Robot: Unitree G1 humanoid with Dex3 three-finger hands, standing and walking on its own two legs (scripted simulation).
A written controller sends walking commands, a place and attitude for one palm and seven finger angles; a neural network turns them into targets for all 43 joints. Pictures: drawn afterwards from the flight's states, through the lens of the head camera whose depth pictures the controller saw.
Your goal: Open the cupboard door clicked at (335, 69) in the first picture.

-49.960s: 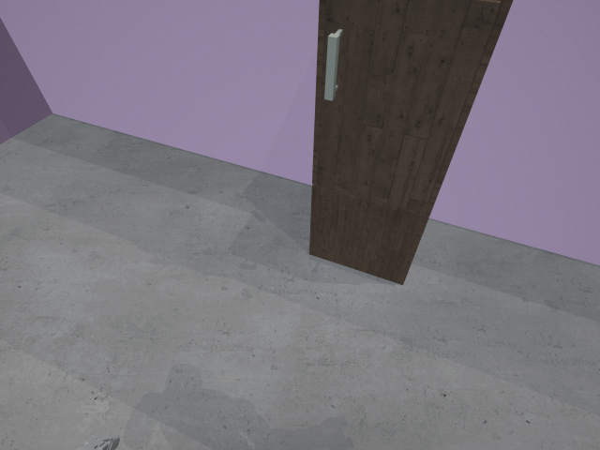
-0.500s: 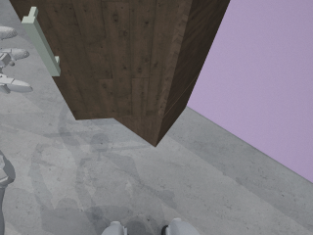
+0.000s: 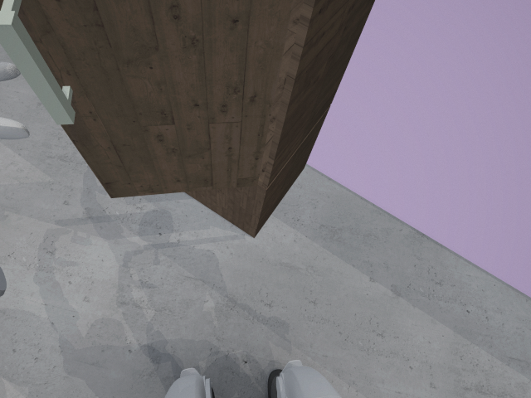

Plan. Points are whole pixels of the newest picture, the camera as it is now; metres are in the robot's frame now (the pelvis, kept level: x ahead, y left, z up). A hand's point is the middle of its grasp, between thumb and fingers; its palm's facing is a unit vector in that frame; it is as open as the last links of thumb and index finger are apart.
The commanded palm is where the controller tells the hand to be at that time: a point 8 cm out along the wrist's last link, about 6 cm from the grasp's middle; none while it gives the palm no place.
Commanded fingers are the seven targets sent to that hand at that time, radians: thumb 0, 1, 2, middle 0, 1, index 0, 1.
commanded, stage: move the hooked fingers beside the handle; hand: left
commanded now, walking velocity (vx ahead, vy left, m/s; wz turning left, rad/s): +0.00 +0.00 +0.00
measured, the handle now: (41, 65) +0.54 +0.25 +0.12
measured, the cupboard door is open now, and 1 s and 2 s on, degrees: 42 42 42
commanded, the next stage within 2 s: slide the fingers in behind the handle in 0.48 s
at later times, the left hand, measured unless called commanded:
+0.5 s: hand out of the picture +0.50 +0.30 +0.13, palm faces +0.07 -1.00 +0.01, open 14.0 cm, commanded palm +0.48 +0.34 +0.12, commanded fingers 0.00 -0.50 0.30 -0.30 -1.20 -0.30 -1.20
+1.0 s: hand (13, 91) +0.49 +0.27 +0.13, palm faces +0.05 -1.00 +0.01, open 14.0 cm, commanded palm +0.48 +0.31 +0.12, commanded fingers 0.00 -0.50 0.30 -0.30 -1.20 -0.30 -1.20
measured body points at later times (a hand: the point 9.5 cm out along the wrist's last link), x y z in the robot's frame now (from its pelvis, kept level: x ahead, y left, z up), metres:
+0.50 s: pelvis +0.00 +0.00 +0.00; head +0.12 +0.03 +0.43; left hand +0.49 +0.35 +0.13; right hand +0.00 -0.27 -0.10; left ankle -0.01 +0.10 -0.70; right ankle +0.00 -0.13 -0.70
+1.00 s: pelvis +0.00 +0.00 +0.00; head +0.11 +0.03 +0.43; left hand +0.48 +0.33 +0.13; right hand -0.01 -0.27 -0.10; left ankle -0.01 +0.10 -0.70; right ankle +0.00 -0.13 -0.70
